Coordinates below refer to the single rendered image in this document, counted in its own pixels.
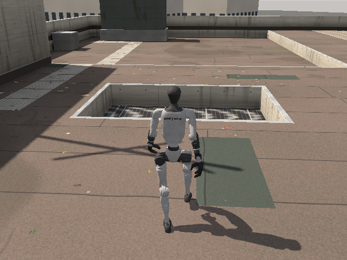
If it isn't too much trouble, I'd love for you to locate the left robot thigh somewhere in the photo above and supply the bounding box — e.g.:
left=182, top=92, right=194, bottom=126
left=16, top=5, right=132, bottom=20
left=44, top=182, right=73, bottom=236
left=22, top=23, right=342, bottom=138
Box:
left=155, top=152, right=169, bottom=197

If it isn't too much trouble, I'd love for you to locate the right robot hand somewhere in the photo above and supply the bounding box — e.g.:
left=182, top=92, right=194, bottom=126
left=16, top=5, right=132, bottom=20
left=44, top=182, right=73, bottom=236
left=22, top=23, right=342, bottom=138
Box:
left=190, top=161, right=203, bottom=178

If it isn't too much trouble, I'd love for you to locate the robot left foot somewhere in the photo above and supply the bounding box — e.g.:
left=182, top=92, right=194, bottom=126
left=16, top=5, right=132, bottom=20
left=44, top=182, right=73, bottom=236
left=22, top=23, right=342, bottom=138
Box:
left=163, top=219, right=171, bottom=233

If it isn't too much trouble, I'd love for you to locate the left robot forearm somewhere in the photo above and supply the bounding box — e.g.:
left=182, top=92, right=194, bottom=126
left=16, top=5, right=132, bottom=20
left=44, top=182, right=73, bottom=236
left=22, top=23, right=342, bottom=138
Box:
left=147, top=130, right=155, bottom=147

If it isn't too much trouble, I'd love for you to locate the right robot forearm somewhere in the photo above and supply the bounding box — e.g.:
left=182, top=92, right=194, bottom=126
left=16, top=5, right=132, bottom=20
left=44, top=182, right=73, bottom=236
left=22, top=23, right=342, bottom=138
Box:
left=191, top=132, right=203, bottom=163

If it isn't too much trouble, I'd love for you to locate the left robot hand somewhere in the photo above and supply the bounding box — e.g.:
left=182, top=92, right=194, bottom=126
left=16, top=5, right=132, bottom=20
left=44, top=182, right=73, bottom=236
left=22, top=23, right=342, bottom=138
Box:
left=147, top=144, right=160, bottom=154

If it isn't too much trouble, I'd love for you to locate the right robot upper arm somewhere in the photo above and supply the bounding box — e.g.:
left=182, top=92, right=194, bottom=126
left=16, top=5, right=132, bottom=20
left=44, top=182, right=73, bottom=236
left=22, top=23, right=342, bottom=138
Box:
left=185, top=109, right=197, bottom=141

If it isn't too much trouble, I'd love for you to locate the left robot upper arm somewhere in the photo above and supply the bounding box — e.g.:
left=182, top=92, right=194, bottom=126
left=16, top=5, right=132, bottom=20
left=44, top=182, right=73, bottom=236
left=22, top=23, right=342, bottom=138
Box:
left=149, top=109, right=163, bottom=138

